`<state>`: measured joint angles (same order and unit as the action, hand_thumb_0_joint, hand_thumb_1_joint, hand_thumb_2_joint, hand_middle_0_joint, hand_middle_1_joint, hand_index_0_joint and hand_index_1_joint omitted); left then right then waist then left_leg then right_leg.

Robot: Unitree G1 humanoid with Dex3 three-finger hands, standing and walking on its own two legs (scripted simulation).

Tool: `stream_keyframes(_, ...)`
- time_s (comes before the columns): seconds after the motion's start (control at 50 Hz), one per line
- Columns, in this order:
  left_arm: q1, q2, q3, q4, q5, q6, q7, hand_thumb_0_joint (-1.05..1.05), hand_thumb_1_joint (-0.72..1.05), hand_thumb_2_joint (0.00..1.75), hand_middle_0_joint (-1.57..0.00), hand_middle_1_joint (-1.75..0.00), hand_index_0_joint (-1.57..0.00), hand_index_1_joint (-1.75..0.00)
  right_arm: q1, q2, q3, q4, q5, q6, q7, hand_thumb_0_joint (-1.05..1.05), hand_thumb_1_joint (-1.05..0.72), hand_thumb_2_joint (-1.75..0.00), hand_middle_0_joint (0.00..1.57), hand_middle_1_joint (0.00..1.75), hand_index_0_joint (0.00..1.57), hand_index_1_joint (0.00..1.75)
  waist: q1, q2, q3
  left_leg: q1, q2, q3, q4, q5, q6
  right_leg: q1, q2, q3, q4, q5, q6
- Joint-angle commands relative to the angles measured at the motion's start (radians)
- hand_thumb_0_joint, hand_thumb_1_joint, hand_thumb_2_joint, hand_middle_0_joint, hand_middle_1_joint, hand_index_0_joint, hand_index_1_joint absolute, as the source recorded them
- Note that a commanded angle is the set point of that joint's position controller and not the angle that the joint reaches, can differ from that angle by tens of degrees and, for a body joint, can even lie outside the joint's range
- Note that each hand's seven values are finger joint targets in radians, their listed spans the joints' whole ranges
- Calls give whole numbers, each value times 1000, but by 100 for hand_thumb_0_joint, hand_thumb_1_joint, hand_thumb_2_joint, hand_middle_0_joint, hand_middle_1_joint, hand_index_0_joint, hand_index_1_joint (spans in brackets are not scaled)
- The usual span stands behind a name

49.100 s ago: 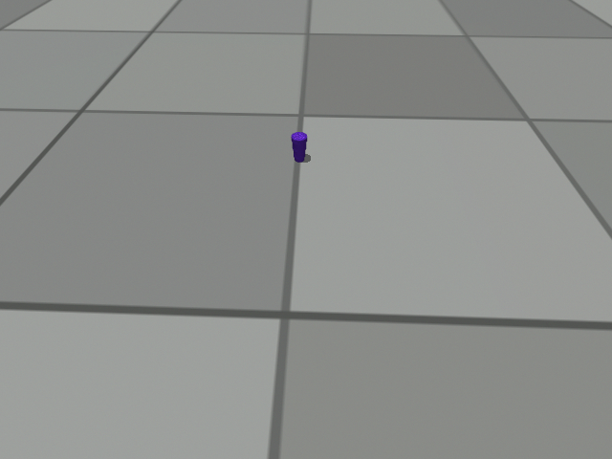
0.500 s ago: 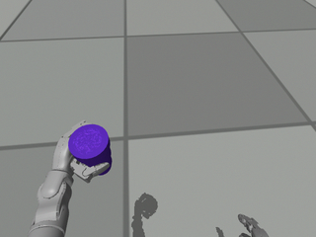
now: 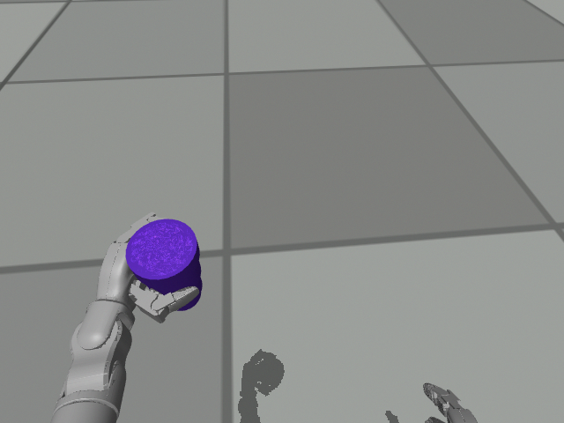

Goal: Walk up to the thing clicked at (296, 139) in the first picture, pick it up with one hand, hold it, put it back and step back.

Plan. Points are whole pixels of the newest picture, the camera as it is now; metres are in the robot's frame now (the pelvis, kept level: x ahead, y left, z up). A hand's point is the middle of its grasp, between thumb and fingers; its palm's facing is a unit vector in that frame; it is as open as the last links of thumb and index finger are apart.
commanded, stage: hold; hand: left
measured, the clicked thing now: (174, 273) +0.33 +0.16 +0.04
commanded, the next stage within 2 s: crouch in 1.88 s
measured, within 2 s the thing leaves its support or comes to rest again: neither
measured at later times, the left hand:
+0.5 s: hand (173, 268) +0.33 +0.15 +0.06, palm faces -0.10 -1.00 +0.01, open 10.5 cm
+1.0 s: hand (174, 269) +0.33 +0.15 +0.06, palm faces -0.09 -1.00 +0.00, open 10.5 cm
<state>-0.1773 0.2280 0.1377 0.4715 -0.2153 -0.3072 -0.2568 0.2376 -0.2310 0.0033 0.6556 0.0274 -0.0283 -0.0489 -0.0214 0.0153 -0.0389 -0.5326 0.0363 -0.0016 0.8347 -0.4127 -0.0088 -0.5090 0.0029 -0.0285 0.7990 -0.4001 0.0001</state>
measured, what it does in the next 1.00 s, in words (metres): stands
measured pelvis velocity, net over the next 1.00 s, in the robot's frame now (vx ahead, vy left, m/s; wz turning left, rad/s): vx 0.00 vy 0.00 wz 0.00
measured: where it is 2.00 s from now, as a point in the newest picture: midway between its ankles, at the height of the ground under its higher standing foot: outside the picture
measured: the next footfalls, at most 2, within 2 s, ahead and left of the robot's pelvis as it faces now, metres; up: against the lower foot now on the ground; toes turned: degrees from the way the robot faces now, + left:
none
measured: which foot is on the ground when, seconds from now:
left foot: down 0.00-1.00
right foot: down 0.00-1.00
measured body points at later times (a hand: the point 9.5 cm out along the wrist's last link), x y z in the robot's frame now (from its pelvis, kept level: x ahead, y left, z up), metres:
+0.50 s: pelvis +0.00 +0.00 +0.00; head +0.04 +0.00 +0.45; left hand +0.33 +0.21 +0.06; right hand +0.12 -0.25 -0.11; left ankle +0.01 +0.12 -0.70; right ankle +0.00 -0.12 -0.70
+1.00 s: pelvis +0.00 +0.00 +0.00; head +0.03 +0.00 +0.45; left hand +0.33 +0.21 +0.06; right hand +0.12 -0.25 -0.11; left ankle +0.01 +0.12 -0.70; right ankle +0.00 -0.12 -0.70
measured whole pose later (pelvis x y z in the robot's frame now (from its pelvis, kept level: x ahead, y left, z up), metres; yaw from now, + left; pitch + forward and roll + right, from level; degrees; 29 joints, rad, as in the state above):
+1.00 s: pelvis +0.00 +0.00 +0.00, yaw +0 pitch +6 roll -1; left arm -0.18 0.22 0.13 0.49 -0.21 -0.32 -0.25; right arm 0.24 -0.23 0.00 0.66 0.03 -0.04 -0.04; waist -0.02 0.02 -0.04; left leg -0.52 0.04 0.00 0.81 -0.40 -0.01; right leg -0.50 0.01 -0.03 0.78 -0.39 0.00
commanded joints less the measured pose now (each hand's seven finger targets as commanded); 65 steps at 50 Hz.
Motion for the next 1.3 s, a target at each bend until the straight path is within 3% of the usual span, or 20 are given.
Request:
stream_keyframes(0.0,-298,119,43,-229,-21,-65,2,0,18,124,-127,-144,-129,-143,-23,-142,-58,-119,3,-46,-9,0,-89,-90,20,30,20,30,-7,2,-268,150,-17,-3,-115,258,18,85,11,-3,-99,280,-14)
stream_keyframes(0.12,-309,152,70,-259,-19,-78,11,0,22,124,-128,-145,-130,-144,-26,-133,-52,-128,3,-46,-7,0,-89,-90,20,30,20,30,6,30,-320,177,-23,0,-114,278,15,128,9,3,-105,299,-14)
stream_keyframes(0.18,-292,100,31,-178,-20,-64,7,0,21,125,-128,-145,-130,-145,-18,-139,-54,-113,0,-48,-7,0,-89,-90,20,30,20,30,-19,-2,-236,151,-17,-2,-112,282,18,80,14,-3,-106,299,-12)
stream_keyframes(0.24,-324,157,75,-232,-15,-68,9,0,19,125,-127,-144,-129,-144,-10,-142,-60,-112,0,-45,-5,0,-89,-90,20,30,20,30,-1,-7,-281,149,-17,-1,-111,283,24,108,8,1,-109,310,-10)
stream_keyframes(0.28,-295,119,40,-228,-16,-69,6,0,18,125,-128,-146,-130,-145,-25,-134,-53,-125,0,-44,-2,0,-89,-90,20,30,20,30,9,3,-273,150,-21,3,-115,278,21,119,8,2,-112,303,-12)
stream_keyframes(0.48,-298,126,44,-226,-17,-79,3,0,18,125,-129,-146,-130,-145,-15,-140,-57,-118,0,-47,-1,0,-90,-90,20,30,20,30,-6,-8,-292,164,-22,7,-108,302,26,121,5,8,-111,343,-7)
stream_keyframes(0.58,-302,123,69,-190,-24,-83,10,0,20,125,-128,-145,-130,-144,-29,-137,-57,-116,2,-50,0,0,-89,-90,20,30,20,30,-4,-27,-250,134,-20,2,-123,223,23,97,6,3,-120,260,-10)
stream_keyframes(0.74,-332,112,26,-228,-15,-82,0,0,20,124,-128,-145,-130,-144,-25,-140,-58,-117,0,-51,0,0,-89,-90,20,30,20,30,-13,5,-279,177,-18,2,-120,281,21,99,9,3,-113,307,-12)
stream_keyframes(0.84,-286,132,78,-207,-23,-88,21,0,15,124,-128,-145,-129,-145,-35,-135,-56,-123,5,-52,3,0,-89,-90,20,30,20,30,10,-10,-243,124,-24,5,-131,203,20,101,5,0,-129,234,-12)
stream_keyframes(0.86,-267,112,60,-132,-16,-82,18,0,17,126,-128,-145,-130,-145,-30,-139,-56,-113,3,-51,2,0,-89,-90,20,30,20,30,-9,-37,-221,123,-22,2,-131,189,24,84,8,2,-128,222,-11)
stream_keyframes(0.92,-291,142,49,-247,-6,-90,14,0,19,125,-128,-145,-130,-144,-32,-135,-58,-127,3,-47,-2,0,-89,-90,20,30,20,30,7,6,-311,165,-28,12,-119,261,22,134,3,11,-129,300,-9)
stream_keyframes(0.94,-261,92,11,-143,-6,-76,7,0,18,125,-128,-145,-130,-144,-21,-139,-56,-117,0,-49,-1,0,-90,-90,20,30,20,30,-24,-29,-252,143,-25,6,-118,252,25,116,6,8,-125,295,-7)
stream_keyframes(0.96,-314,116,27,-250,-14,-85,5,0,17,125,-129,-146,-131,-145,-30,-135,-55,-121,1,-51,1,0,-89,-90,20,30,20,30,0,5,-274,150,-26,10,-122,243,22,121,3,10,-129,289,-9)
stream_keyframes(1.04,-333,136,62,-232,-18,-84,19,0,16,124,-128,-145,-129,-144,-24,-141,-60,-116,5,-52,-1,0,-90,-90,20,30,20,30,-1,3,-266,150,-20,2,-134,225,19,101,8,2,-126,255,-14)
stream_keyframes(1.1,-268,106,53,-113,-21,-77,16,0,16,125,-127,-144,-129,-144,-16,-145,-60,-102,3,-59,2,0,-90,-90,20,30,20,30,-20,-23,-244,142,-17,-3,-121,244,23,74,13,-4,-113,261,-14)
stream_keyframes(1.12,-299,120,51,-234,-26,-86,8,0,16,125,-127,-145,-129,-145,-15,-141,-60,-111,3,-57,3,0,-89,-90,20,30,20,30,1,20,-283,169,-15,-4,-127,276,19,98,11,-5,-110,285,-17)
stream_keyframes(1.14,-252,103,36,-116,-15,-75,7,0,16,127,-128,-146,-130,-146,-18,-145,-61,-107,4,-56,4,0,-90,-90,20,30,20,30,-16,-13,-243,142,-18,-4,-119,272,22,81,12,-4,-111,285,-15)
stream_keyframes(1.16,-311,137,50,-259,-17,-89,2,0,15,127,-129,-147,-131,-147,-19,-138,-60,-117,2,-53,5,0,-89,-90,20,30,20,30,9,19,-289,161,-20,-1,-120,281,20,108,8,0,-112,299,-15)
stream_keyframes(1.18,-279,121,38,-160,-10,-80,2,0,14,126,-129,-146,-130,-146,-21,-142,-59,-113,5,-55,3,0,-90,-90,20,30,20,30,-12,-4,-250,153,-18,0,-119,272,21,85,11,0,-112,289,-14)
stream_keyframes(1.28,-288,103,48,-206,-32,-90,-1,0,15,125,-128,-145,-129,-145,-25,-140,-59,-119,5,-60,5,0,-90,-90,20,30,20,30,-6,-27,-272,147,-19,0,-120,240,21,102,9,2,-115,272,-11)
